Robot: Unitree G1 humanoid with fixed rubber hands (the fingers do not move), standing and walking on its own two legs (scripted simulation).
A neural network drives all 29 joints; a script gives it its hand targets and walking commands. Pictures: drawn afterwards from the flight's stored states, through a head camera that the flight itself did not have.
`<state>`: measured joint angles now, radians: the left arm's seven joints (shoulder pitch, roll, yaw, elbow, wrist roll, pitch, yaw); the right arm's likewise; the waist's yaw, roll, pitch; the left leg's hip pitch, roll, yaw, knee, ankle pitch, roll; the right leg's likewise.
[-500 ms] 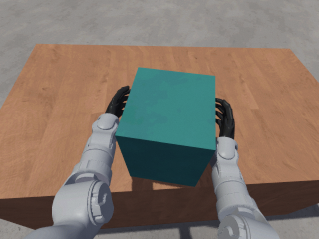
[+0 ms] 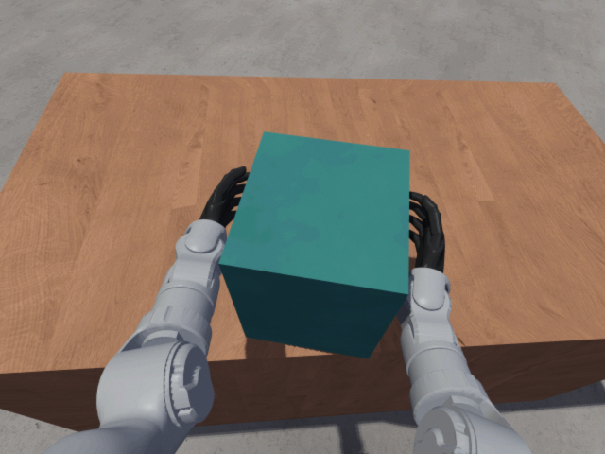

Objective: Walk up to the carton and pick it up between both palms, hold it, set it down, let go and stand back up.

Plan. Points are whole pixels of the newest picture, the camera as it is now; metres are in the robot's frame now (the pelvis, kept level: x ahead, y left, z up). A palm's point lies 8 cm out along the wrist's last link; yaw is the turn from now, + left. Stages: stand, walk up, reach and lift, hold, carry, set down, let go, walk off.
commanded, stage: set down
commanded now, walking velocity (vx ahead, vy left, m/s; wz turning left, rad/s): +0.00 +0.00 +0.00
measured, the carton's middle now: (319, 253) +0.40 -0.03 +0.00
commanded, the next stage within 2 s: none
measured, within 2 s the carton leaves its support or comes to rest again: rests again in 1.36 s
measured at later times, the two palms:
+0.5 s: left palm (219, 220) +0.44 +0.12 +0.04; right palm (424, 263) +0.36 -0.17 +0.04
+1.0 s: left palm (216, 224) +0.44 +0.12 +0.03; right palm (420, 271) +0.36 -0.17 +0.02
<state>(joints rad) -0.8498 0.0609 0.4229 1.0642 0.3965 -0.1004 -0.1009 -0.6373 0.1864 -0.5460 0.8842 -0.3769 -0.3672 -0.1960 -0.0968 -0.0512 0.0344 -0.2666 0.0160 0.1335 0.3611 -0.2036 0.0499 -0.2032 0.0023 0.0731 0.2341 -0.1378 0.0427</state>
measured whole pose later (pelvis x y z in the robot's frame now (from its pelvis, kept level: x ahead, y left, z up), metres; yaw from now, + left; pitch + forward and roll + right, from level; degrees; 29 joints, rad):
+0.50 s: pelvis +0.00 +0.00 +0.00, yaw +0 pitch +7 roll -2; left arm -0.86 0.05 0.46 1.09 0.45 -0.15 -0.10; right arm -0.64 0.20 -0.60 0.91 -0.42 -0.38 -0.20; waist -0.10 -0.05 0.03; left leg -0.28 0.02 0.13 0.36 -0.20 0.05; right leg -0.22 0.00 0.07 0.23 -0.14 0.04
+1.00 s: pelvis +0.00 +0.00 +0.00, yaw +0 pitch +9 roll -1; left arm -0.87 0.06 0.50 1.16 0.42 -0.19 -0.06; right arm -0.64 0.16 -0.53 1.03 -0.31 -0.43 -0.23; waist -0.09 -0.05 -0.01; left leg -0.33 0.02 0.13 0.36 -0.20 0.05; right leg -0.28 0.00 0.07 0.26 -0.14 0.04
